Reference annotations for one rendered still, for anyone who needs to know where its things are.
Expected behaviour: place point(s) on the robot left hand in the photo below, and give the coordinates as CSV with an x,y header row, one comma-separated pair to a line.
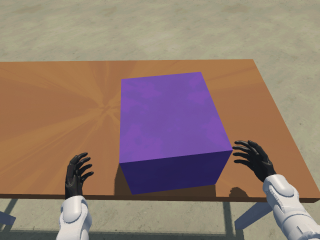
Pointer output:
x,y
74,181

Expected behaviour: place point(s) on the right robot forearm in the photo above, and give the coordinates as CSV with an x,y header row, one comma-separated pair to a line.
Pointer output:
x,y
290,215

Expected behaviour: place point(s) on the left robot forearm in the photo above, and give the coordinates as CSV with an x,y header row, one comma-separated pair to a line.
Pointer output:
x,y
75,219

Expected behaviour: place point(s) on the table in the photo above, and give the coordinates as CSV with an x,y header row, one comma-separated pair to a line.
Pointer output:
x,y
51,111

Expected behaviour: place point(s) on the robot right hand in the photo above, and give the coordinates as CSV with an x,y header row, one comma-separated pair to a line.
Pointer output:
x,y
257,159

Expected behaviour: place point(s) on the carton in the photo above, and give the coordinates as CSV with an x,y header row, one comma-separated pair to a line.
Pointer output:
x,y
171,135

